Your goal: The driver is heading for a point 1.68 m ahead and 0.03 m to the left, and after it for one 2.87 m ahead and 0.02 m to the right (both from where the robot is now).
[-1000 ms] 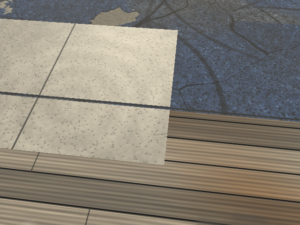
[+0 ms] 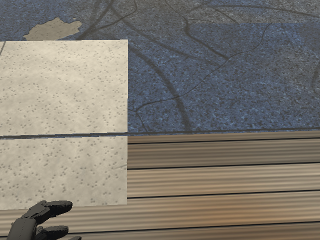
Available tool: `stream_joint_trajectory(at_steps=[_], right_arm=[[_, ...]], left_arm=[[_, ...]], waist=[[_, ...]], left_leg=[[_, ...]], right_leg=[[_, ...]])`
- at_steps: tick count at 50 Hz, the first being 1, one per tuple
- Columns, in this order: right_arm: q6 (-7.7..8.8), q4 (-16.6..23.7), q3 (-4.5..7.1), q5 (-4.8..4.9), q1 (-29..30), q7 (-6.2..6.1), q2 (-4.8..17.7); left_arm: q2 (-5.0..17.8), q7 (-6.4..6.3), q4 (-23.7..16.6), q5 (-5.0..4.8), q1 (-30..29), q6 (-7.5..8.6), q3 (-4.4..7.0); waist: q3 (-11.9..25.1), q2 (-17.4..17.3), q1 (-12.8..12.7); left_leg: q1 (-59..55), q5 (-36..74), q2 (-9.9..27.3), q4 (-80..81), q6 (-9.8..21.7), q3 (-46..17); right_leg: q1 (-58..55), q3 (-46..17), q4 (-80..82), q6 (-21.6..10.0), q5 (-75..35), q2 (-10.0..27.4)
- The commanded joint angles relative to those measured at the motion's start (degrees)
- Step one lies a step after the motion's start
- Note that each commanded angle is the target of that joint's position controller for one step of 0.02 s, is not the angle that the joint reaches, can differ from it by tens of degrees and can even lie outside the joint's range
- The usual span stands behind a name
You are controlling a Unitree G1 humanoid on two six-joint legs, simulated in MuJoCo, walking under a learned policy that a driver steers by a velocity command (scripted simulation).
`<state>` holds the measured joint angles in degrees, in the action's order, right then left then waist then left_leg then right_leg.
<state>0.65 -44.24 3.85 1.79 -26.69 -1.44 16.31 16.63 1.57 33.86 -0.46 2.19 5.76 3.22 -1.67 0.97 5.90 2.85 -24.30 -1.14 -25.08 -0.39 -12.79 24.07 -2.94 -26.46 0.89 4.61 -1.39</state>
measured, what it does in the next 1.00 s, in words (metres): walks ahead: left foot, then right foot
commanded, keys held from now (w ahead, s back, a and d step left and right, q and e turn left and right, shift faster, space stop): q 0.34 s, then e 0.66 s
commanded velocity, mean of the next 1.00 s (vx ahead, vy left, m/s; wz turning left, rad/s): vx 0.06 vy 0.00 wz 0.05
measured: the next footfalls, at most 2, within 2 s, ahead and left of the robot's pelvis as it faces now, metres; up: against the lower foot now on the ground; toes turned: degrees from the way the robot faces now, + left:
left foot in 0.44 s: +0.16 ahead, +0.14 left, +0.00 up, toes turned +15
right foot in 0.88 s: +0.15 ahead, -0.09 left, +0.00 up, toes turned -1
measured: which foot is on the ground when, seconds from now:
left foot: down 0.00-0.02, up 0.04-0.42, down 0.44-0.88, up 0.90-1.00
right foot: down 0.00-0.44, up 0.46-0.86, down 0.88-1.00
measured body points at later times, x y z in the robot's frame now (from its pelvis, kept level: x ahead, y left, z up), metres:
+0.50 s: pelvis +0.10 +0.02 +0.00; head +0.14 +0.06 +0.45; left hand +0.15 +0.33 -0.12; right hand +0.37 -0.17 -0.06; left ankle +0.12 +0.13 -0.73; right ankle +0.09 -0.13 -0.71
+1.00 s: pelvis +0.11 -0.01 +0.00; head +0.15 -0.04 +0.45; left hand +0.23 +0.28 -0.08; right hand +0.28 -0.29 -0.11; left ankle +0.10 +0.14 -0.66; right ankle +0.10 -0.09 -0.73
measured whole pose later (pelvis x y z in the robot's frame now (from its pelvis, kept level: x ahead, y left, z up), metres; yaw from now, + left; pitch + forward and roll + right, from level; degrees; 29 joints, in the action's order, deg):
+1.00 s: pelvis +0.11 -0.01 +0.00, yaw -1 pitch +1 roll +2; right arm -2.3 -41.5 5.2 -0.2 -4.9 -2.6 18.3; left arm 17.1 0.1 40.9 0.4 12.9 -1.0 3.5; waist -3.5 -2.3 -1.1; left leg 27.8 -29.0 1.4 -60.2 -2.6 0.9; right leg 15.7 0.8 -32.3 -3.3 17.6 -0.7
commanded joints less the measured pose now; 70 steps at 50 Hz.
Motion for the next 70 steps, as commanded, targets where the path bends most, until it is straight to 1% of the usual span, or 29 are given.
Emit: stream_joint_trajectory(at_steps=[1,2,3,4,5,9,14,19,21,22,23,24,25,26,29,33,39,43,44,45,46,47,48,49,51,62,64,67,70], right_arm=[[1.07,8.27,0.64,-2.05,6.69,-0.48,3.20],[1.25,8.83,0.05,-0.72,-2.14,-0.56,1.66],[0.44,6.26,1.62,0.07,-2.44,-0.74,7.72],[-0.26,6.54,2.31,0.15,2.39,-0.69,9.75],[-1.01,6.46,2.39,-0.19,4.08,-0.91,9.19],[-2.76,8.84,1.75,-0.62,7.38,-0.63,5.22],[-3.00,12.09,1.04,-1.11,13.23,1.10,4.85],[-3.44,15.18,1.33,-1.18,17.77,2.38,5.80],[-2.85,14.08,1.58,-1.65,14.83,2.04,6.02],[-2.55,14.00,2.10,-2.11,12.94,1.29,8.87],[-2.36,15.80,1.46,-3.82,13.34,0.23,11.36],[-1.55,14.85,-0.06,-4.58,13.72,0.57,6.48],[-0.74,14.11,-0.28,-4.23,15.56,1.19,5.83],[-0.19,13.00,-0.13,-3.80,17.57,1.39,6.03],[0.22,12.07,0.38,-3.44,21.76,0.92,7.64],[-0.73,10.90,0.89,-3.06,22.37,-0.38,7.05],[-1.63,8.81,1.88,-2.74,22.79,-0.70,7.83],[-2.01,7.56,2.44,-0.91,24.86,-0.86,8.77],[-2.09,6.23,2.33,-0.60,22.45,-0.79,7.50],[-2.01,6.36,1.74,-2.23,20.76,-0.53,4.76],[-1.70,10.25,1.20,-2.94,27.05,-0.92,4.22],[-1.64,10.27,1.90,-2.48,29.49,-1.19,6.28],[-1.74,9.64,2.30,-1.58,28.29,-1.16,6.86],[-1.84,8.11,2.68,-1.74,26.34,-1.48,7.12],[-1.84,6.95,3.05,-2.44,24.30,-1.72,7.58],[-0.35,6.77,2.25,-1.44,23.30,-0.59,5.78],[0.06,6.06,1.89,-1.06,22.00,0.25,5.71],[1.44,6.43,1.17,-0.56,22.86,1.67,5.20],[3.39,4.05,0.94,-0.15,17.83,2.35,4.84]], left_arm=[[13.76,-1.98,-1.98,1.61,16.26,0.19,4.67],[14.93,-1.32,-1.05,2.52,15.24,-1.07,4.53],[8.99,-1.31,-1.97,1.73,12.42,-1.61,3.13],[5.81,-1.55,-2.23,1.07,10.08,-1.98,2.21],[4.95,-1.53,-2.00,1.01,7.34,-2.33,1.76],[5.99,-1.89,0.48,1.76,3.47,-2.12,2.15],[8.61,-2.53,2.04,0.63,1.38,-3.29,2.99],[10.91,-1.67,4.36,-1.22,3.70,-4.09,3.42],[8.80,-1.25,5.82,-1.89,4.48,-4.21,2.34],[4.99,-0.80,6.84,-0.25,7.51,-3.85,0.74],[0.49,0.13,5.97,2.95,9.97,-3.56,-1.49],[3.62,-0.18,6.77,1.33,8.83,-4.35,-0.49],[7.30,-0.52,6.82,-0.43,6.99,-5.11,0.51],[7.49,-0.92,7.24,-0.84,6.94,-5.65,0.85],[8.37,-2.25,9.35,-0.57,10.12,-7.29,1.71],[6.42,-3.06,8.43,-1.00,9.66,-8.31,1.68],[5.20,-1.98,5.38,-0.56,8.11,-8.93,1.38],[5.24,-0.79,5.82,-0.44,12.99,-9.01,1.93],[6.75,-0.98,6.13,0.01,14.36,-8.90,2.52],[12.77,-1.99,5.36,0.13,15.26,-8.64,4.10],[17.51,-1.91,3.76,1.62,15.10,-7.75,4.83],[15.28,-1.45,3.18,2.72,15.07,-6.30,4.21],[13.74,-1.45,3.19,2.24,12.70,-5.25,3.69],[12.52,-1.78,2.81,0.94,9.56,-4.97,3.55],[9.55,-2.60,2.12,-0.46,7.21,-5.28,2.34],[11.24,-3.55,0.15,0.14,7.99,-7.14,3.04],[9.38,-3.20,0.54,0.26,8.49,-7.10,2.31],[9.05,-2.39,2.39,0.50,9.80,-6.62,1.48],[8.25,-2.10,3.27,0.58,9.50,-5.54,0.80]], waist=[[17.16,2.49,-11.82],[23.43,22.71,-6.48],[17.00,13.68,-6.47],[11.14,8.44,-7.20],[8.55,4.22,-6.12],[4.24,7.01,-4.44],[5.89,5.46,-5.19],[4.90,4.91,-6.26],[6.17,2.66,-4.18],[9.24,-3.56,-4.38],[13.40,-16.84,-6.56],[15.89,-13.49,-4.27],[11.87,-10.11,-4.29],[9.76,-9.63,-4.97],[6.77,-8.65,-6.85],[6.02,-8.15,-5.78],[6.10,-8.60,-5.04],[6.63,-8.43,-8.42],[5.76,-5.22,-8.46],[5.05,8.80,-6.83],[3.31,18.00,-9.06],[5.58,9.83,-10.94],[4.49,7.60,-8.90],[3.67,4.52,-7.17],[4.32,5.24,-5.81],[5.06,7.66,-7.49],[6.53,8.05,-8.67],[2.37,9.61,-9.62],[0.64,6.19,-6.52]], left_leg=[[19.68,12.64,-0.47,-25.49,0.92,-0.91],[31.11,-16.38,-4.94,-38.42,-1.31,2.67],[33.90,-12.80,-0.11,-45.79,-2.58,2.05],[35.62,-9.12,1.21,-47.53,-3.06,4.49],[34.27,-6.61,2.75,-46.88,-3.66,5.98],[29.26,0.01,4.55,-39.89,-4.78,9.85],[24.90,8.82,5.86,-25.91,-3.50,11.32],[18.93,8.31,3.61,-13.20,-0.29,13.52],[8.15,17.98,1.03,-0.10,2.38,14.29],[-2.09,35.46,6.63,2.90,3.99,7.77],[-11.55,58.38,22.08,0.38,10.96,-7.37],[-4.06,50.51,24.65,2.16,18.65,-8.68],[-1.11,45.22,20.85,3.15,17.75,-4.35],[-0.02,41.30,18.44,3.54,15.31,-0.90],[6.12,42.45,16.76,4.47,13.66,5.40],[5.12,35.87,17.56,5.38,14.59,8.32],[3.89,32.10,20.28,5.20,15.17,9.37],[6.33,28.69,19.33,-0.71,10.37,13.28],[9.83,21.26,16.60,-5.83,6.24,16.40],[21.46,7.13,10.19,-20.45,0.01,22.76],[34.61,-15.06,0.59,-32.89,-3.57,18.98],[36.11,-15.93,1.32,-41.36,-3.23,11.17],[36.74,-10.63,2.41,-43.27,-2.33,9.26],[37.06,-5.40,3.16,-42.19,-2.24,8.76],[34.83,1.00,2.83,-41.94,-3.24,8.70],[27.19,5.19,0.74,-21.09,-5.63,8.13],[22.58,5.69,1.53,-17.46,-4.73,9.99],[18.28,4.00,1.27,-11.89,-2.06,13.00],[8.56,7.67,0.10,-0.87,2.18,13.67]], right_leg=[[-36.51,-12.51,-0.31,-7.18,-17.34,16.08],[-42.09,-33.59,4.61,-15.79,-19.32,28.37],[-36.05,-29.89,5.50,-15.22,-14.36,25.71],[-30.46,-20.05,4.85,-13.51,-16.07,22.91],[-25.42,-13.91,5.15,-12.69,-19.28,19.87],[-13.83,-3.07,10.14,-14.22,-21.23,16.85],[-14.86,1.92,11.12,-14.69,-18.43,18.77],[-16.25,2.91,6.67,-12.46,-14.23,19.23],[-13.46,4.48,0.17,-8.82,-9.26,15.87],[-8.35,7.84,-6.07,-4.16,-0.96,11.83],[2.08,9.51,-18.49,1.57,29.97,6.36],[1.31,2.66,-24.49,3.64,35.35,6.31],[1.62,1.26,-27.57,4.17,33.98,6.61],[3.04,0.41,-27.85,4.21,31.92,6.57],[-0.41,0.38,-30.61,5.43,25.01,5.04],[1.34,2.39,-30.07,5.56,22.56,4.93],[-1.14,5.08,-21.56,3.33,21.52,5.46],[-9.69,8.50,-6.58,-0.83,11.92,3.18],[-13.76,6.20,-0.01,-3.03,4.95,2.51],[-20.86,-9.79,5.53,-7.62,-12.28,12.71],[-20.55,-27.79,8.10,-19.81,-22.64,24.74],[-20.17,-26.67,9.11,-22.21,-18.96,24.24],[-19.78,-21.40,8.55,-19.22,-15.55,21.04],[-19.65,-17.58,7.80,-15.86,-12.49,17.69],[-18.98,-14.42,7.21,-13.63,-16.54,14.82],[-18.65,-17.99,5.62,-14.15,-7.41,12.16],[-16.49,-17.93,7.06,-14.11,6.56,11.55],[-11.85,-20.42,9.84,-13.93,25.10,11.75],[-7.25,-18.75,6.68,-11.68,28.60,10.05]])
